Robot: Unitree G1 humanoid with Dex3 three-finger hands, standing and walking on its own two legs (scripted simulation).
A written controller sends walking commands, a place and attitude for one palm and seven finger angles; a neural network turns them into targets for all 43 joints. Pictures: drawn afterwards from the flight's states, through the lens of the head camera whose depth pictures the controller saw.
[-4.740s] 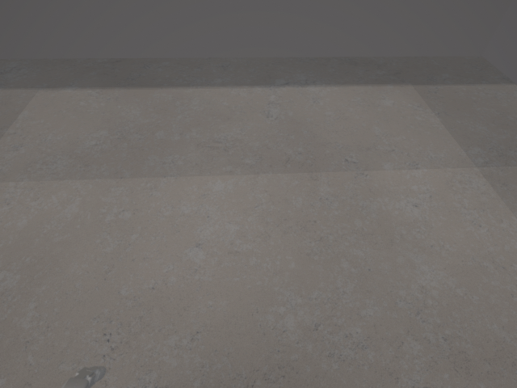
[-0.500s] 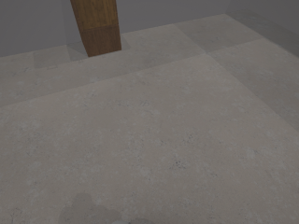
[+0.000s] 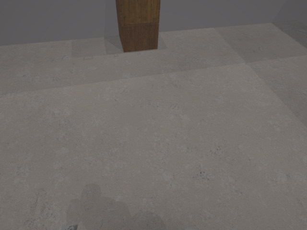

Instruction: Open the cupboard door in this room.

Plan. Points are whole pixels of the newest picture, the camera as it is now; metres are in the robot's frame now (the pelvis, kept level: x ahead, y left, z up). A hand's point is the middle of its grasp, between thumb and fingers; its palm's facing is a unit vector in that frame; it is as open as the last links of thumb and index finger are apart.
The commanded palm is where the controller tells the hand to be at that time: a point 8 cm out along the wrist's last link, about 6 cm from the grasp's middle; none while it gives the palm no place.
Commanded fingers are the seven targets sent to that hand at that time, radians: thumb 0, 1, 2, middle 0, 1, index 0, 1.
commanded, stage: turn or walk to find it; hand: left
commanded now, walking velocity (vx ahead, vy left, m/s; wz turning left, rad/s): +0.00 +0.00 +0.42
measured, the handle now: out of the picture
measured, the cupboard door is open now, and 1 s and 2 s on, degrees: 0 0 0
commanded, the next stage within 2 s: stand and wait in 1.08 s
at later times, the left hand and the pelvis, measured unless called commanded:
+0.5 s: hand out of the picture -0.01 +0.14 -0.15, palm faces +0.28 -0.92 -0.27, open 7.4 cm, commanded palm none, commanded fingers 0.00 0.90 0.90 -0.20 -0.30 -0.20 -0.30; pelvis -0.02 -0.06 +0.00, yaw +15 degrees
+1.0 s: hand out of the picture -0.09 +0.21 -0.17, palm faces +0.49 -0.84 -0.24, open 7.4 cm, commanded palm none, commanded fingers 0.00 0.90 0.90 -0.20 -0.30 -0.20 -0.30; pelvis -0.05 -0.01 +0.00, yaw +27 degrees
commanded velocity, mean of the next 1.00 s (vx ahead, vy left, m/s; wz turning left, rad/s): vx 0.00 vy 0.00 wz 0.42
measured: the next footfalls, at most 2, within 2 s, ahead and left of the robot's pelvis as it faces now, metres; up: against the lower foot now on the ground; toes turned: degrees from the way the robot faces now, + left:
right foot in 0.20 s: +0.02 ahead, -0.14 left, +0.00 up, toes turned +3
left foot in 0.72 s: -0.05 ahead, +0.09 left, +0.00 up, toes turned +26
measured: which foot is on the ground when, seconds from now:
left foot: down 0.00-0.20, up 0.22-0.70, down 0.72-1.00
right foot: up 0.00-0.18, down 0.20-0.72, up 0.74-1.00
